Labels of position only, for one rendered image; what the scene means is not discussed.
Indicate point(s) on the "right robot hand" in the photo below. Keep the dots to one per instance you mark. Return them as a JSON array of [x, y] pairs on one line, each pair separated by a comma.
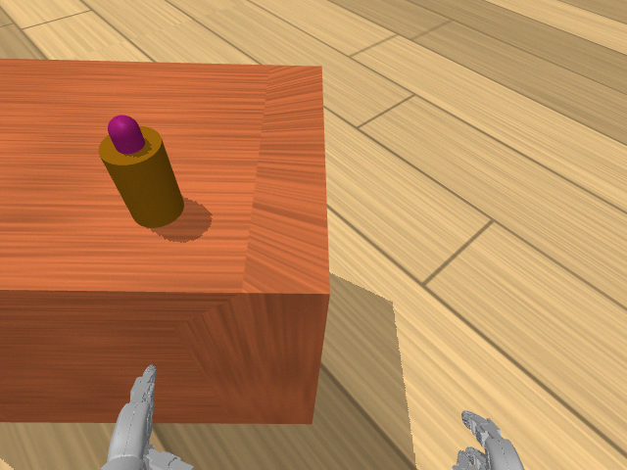
[[499, 454]]

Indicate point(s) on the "left robot hand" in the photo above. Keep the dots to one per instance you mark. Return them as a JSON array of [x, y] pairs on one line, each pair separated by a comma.
[[133, 429]]

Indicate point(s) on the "bottle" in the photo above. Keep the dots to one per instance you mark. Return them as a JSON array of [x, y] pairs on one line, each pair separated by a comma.
[[136, 159]]

